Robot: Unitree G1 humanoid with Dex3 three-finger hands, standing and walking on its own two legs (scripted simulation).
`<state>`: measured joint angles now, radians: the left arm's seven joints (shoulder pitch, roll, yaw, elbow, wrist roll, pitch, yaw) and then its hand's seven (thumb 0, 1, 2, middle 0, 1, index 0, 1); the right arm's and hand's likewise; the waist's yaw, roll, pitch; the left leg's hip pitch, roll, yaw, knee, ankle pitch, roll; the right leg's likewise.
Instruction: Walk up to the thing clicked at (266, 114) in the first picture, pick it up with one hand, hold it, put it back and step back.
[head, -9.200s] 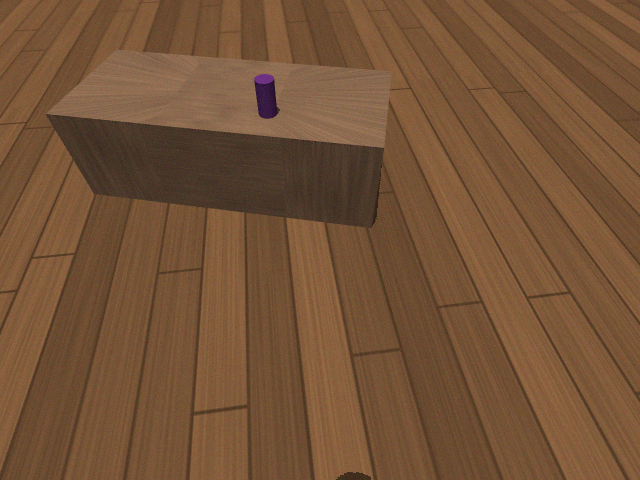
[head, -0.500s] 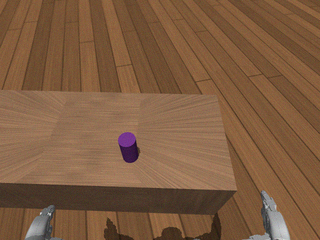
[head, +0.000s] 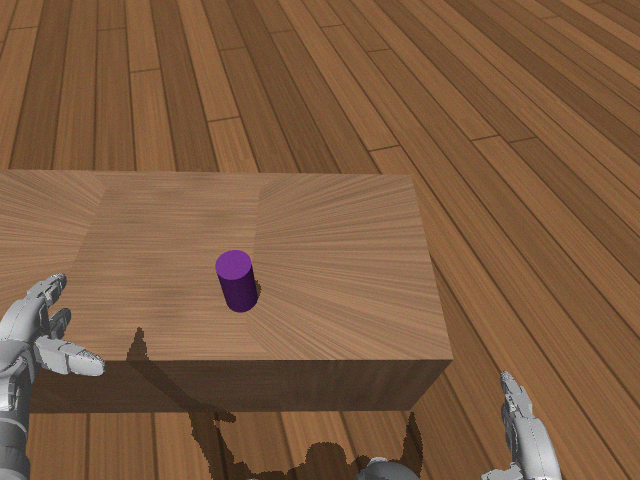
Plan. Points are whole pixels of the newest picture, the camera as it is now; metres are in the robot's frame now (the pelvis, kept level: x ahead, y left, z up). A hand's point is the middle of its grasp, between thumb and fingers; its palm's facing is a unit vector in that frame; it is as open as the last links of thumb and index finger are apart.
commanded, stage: go down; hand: left
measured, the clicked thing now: (238, 282) +0.52 +0.14 -0.25
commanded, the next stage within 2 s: approach in 1.18 s
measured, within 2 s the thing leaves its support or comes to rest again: neither
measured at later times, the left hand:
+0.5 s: hand (65, 269) +0.39 +0.33 +0.03, palm faces +0.13 -0.99 -0.10, open 17.5 cm
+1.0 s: hand (61, 246) +0.42 +0.33 +0.04, palm faces +0.12 -0.99 -0.07, open 17.5 cm
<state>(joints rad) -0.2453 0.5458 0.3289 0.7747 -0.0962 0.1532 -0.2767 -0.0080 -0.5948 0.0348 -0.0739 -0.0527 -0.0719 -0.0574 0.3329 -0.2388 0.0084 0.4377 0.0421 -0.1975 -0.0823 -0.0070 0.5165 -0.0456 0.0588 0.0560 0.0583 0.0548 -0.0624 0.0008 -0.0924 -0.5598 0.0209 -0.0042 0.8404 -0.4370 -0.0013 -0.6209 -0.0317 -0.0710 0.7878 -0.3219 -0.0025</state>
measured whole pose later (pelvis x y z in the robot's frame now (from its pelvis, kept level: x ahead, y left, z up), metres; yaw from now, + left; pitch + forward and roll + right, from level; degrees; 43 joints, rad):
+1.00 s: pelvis +0.00 +0.01 -0.02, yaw -1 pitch +17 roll -2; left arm -0.59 0.74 0.52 1.11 -0.12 -0.16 -0.46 -0.01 -0.53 0.06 -0.04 -0.03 -0.04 -0.03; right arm 0.31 -0.28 0.01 0.34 0.02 -0.14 -0.05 -0.01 0.54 -0.04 0.06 0.06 0.06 0.05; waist -0.12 -0.02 -0.13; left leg -0.78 0.04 -0.01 0.98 -0.49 0.00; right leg -0.82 -0.02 -0.07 0.89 -0.35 0.00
